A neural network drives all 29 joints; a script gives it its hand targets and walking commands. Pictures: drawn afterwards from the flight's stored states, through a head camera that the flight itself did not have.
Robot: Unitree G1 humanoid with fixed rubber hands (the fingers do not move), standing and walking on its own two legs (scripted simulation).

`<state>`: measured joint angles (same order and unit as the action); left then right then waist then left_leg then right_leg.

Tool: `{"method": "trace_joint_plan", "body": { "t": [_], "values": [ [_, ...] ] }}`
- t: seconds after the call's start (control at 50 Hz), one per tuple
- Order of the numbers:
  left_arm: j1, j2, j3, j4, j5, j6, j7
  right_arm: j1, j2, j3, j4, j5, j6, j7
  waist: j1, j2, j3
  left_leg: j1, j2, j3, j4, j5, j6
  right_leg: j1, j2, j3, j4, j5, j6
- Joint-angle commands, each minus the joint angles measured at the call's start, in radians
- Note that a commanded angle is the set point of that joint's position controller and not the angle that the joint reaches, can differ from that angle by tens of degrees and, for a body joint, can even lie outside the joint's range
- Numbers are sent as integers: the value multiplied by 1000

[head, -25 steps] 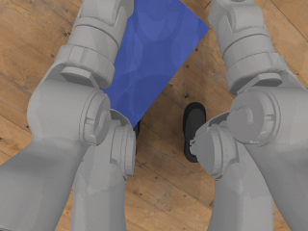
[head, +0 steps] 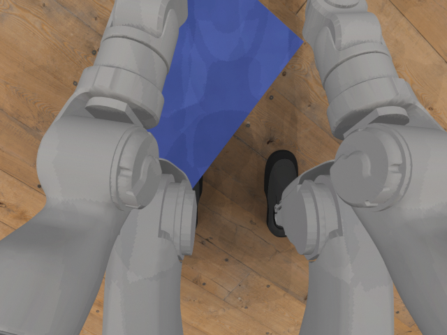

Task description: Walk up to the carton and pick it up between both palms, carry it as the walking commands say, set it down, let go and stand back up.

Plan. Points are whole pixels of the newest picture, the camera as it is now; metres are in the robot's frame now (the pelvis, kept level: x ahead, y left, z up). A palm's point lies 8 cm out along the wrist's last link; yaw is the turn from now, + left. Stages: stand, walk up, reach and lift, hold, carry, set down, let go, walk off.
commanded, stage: set down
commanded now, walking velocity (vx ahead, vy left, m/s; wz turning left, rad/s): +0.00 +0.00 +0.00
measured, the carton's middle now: (200, 88) +0.40 +0.07 -0.29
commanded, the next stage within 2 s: none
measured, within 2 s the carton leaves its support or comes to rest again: neither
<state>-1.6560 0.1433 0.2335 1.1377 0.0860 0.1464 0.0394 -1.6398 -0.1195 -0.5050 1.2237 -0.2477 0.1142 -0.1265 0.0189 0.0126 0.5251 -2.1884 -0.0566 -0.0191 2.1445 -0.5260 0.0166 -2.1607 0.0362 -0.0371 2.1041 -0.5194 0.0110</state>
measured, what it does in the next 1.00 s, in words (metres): stands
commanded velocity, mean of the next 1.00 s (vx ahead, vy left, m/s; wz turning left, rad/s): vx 0.00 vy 0.00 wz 0.00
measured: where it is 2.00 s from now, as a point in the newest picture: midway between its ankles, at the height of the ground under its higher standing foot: (232, 207)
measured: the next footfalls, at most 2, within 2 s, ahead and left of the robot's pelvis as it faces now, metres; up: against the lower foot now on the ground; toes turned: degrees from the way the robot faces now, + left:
none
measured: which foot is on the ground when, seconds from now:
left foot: down 0.00-1.00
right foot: down 0.00-1.00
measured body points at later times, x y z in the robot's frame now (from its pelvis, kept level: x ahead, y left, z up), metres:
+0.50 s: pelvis +0.00 +0.00 -0.01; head +0.38 +0.02 +0.22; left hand +0.57 +0.10 -0.20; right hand +0.55 -0.09 -0.21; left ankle +0.13 +0.11 -0.35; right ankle +0.14 -0.12 -0.35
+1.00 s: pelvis +0.00 +0.00 -0.01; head +0.39 +0.01 +0.21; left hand +0.56 +0.11 -0.22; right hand +0.55 -0.11 -0.22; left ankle +0.13 +0.11 -0.35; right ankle +0.14 -0.12 -0.35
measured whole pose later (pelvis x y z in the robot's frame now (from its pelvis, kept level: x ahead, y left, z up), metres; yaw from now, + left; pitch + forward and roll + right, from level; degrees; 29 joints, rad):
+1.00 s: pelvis +0.00 +0.00 -0.01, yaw +0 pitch +32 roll -3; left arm -1.66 0.22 0.24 1.28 0.09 0.15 0.04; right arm -1.65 -0.14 -0.51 1.27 -0.21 0.11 -0.12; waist -0.01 0.02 0.53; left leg -2.20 -0.05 -0.02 2.19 -0.54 0.02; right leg -2.18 0.05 -0.04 2.15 -0.53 0.02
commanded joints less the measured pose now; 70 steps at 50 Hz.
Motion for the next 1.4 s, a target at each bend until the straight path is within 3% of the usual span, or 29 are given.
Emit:
{"method": "trace_joint_plan", "body": {
  "t": [0.0, 0.02, 0.06, 0.14, 0.18, 0.2, 0.22, 0.32, 0.36, 0.42, 0.48, 0.64, 0.66, 0.7, 0.78, 0.84, 0.88, 0.94, 1.12, 1.18, 1.22, 1.34, 1.38],
  "values": [
    [-362, -6, 69, 8, 134, 23, -16, -339, -59, -54, -107, -15, -28, 18, -199, 32, -774, 484, -104, -23, -169, -33, -41, 426, 135, -31, -111, 2, 13],
    [-355, -13, 63, 35, 136, 24, -16, -343, -30, -40, -92, -11, -26, 21, -193, 10, -777, 479, -101, -26, -165, -32, -38, 431, 130, -29, -110, -3, 16],
    [-342, 11, 70, 45, 132, 23, -16, -319, -56, -54, -80, -19, -27, 17, -203, 8, -755, 470, -97, -27, -160, -36, -40, 425, 132, -28, -112, -4, 16],
    [-348, -2, 58, 58, 125, 24, -23, -336, -47, -41, -79, -6, -27, 26, -187, 13, -753, 462, -96, -25, -158, -36, -40, 404, 131, -27, -107, -6, 14],
    [-355, 14, 58, 53, 118, 22, -21, -325, -53, -39, -67, -8, -26, 25, -194, 4, -745, 455, -93, -32, -157, -41, -42, 402, 130, -28, -100, -3, 16],
    [-366, 0, 33, 56, 106, 21, -25, -339, -42, -36, -74, 5, -27, 28, -196, 32, -757, 468, -90, -32, -157, -42, -41, 393, 129, -23, -101, -8, 11],
    [-377, 6, 36, 32, 94, 17, -23, -348, -51, -33, -100, 1, -33, 24, -194, -2, -768, 463, -91, -32, -152, -16, -39, 397, 129, -29, -102, 8, 15],
    [-391, 5, 10, 31, 79, 13, -26, -335, -56, -44, -68, -1, -30, 27, -214, 32, -752, 457, -86, -35, -146, -30, -47, 387, 127, -24, -93, 8, 11],
    [-375, 22, 17, 58, 89, 10, -24, -311, -54, -40, -47, -2, -27, 28, -195, 32, -748, 456, -83, -29, -141, -24, -46, 377, 123, -20, -92, 2, 10],
    [-400, 10, -3, 46, 69, 5, -24, -345, -50, -33, -81, 10, -33, 32, -196, 40, -758, 464, -77, -37, -140, -11, -45, 373, 122, -23, -86, 13, 9],
    [-387, 36, 16, 52, 71, 4, -22, -307, -71, -46, -44, -4, -31, 31, -204, 29, -734, 440, -76, -33, -135, -24, -49, 369, 123, -23, -85, 11, 11],
    [-394, 49, -10, 60, 38, -2, -20, -310, -71, -25, -65, 14, -34, 31, -199, 21, -742, 431, -66, -35, -130, 1, -51, 356, 114, -23, -77, 28, 13],
    [-393, 51, -14, 75, 49, -1, -22, -306, -69, -34, -46, 12, -30, 33, -201, 40, -734, 439, -66, -34, -131, -14, -50, 352, 115, -19, -79, 19, 11],
    [-417, 78, -8, 29, 29, -11, -18, -290, -63, -18, -63, 18, -32, 33, -196, 18, -750, 431, -60, -31, -128, 7, -51, 358, 114, -20, -76, 39, 16],
    [-393, 81, -16, 62, 27, -14, -15, -291, -79, -28, -68, 13, -35, 29, -202, 19, -747, 428, -57, -30, -124, 7, -51, 361, 110, -18, -81, 38, 14],
    [-394, 137, -11, 58, 34, -18, -4, -286, -124, -28, -65, 31, -36, 24, -179, 38, -764, 444, -51, -27, -123, 8, -55, 352, 104, -16, -72, 32, 19],
    [-403, 168, -15, 33, 12, -26, 3, -264, -156, -35, -58, 30, -40, 14, -197, 23, -775, 441, -48, -30, -124, 17, -60, 354, 99, -24, -67, 50, 21],
    [-426, 178, -36, 4, -16, -37, 4, -260, -156, -9, -57, 49, -44, 11, -198, 25, -811, 436, -42, -22, -116, 24, -61, 367, 90, -21, -66, 62, 21],
    [-379, 256, -57, 35, -74, -52, 12, -255, -213, 55, -88, 109, -56, 4, -170, -3, -849, 436, -24, -14, -100, 48, -55, 384, 65, -8, -61, 77, 25],
    [-390, 277, -68, 29, -98, -54, 13, -252, -265, 52, -67, 115, -62, -1, -190, -2, -843, 431, -17, -22, -94, 40, -64, 366, 57, -16, -51, 76, 29],
    [-389, 260, -108, 18, -136, -58, 8, -246, -265, 59, -79, 123, -70, -2, -222, 8, -853, 455, -17, -31, -99, 45, -65, 371, 53, -22, -54, 82, 23],
    [-387, 293, -123, 43, -165, -55, 4, -271, -298, 94, -77, 158, -69, 9, -202, 17, -841, 436, 0, -32, -91, 48, -66, 351, 39, -13, -48, 84, 22],
    [-391, 290, -137, 52, -185, -56, 1, -254, -302, 95, -46, 161, -66, 12, -220, 11, -843, 429, 4, -33, -86, 38, -70, 345, 36, -21, -45, 79, 22]
  ]
}}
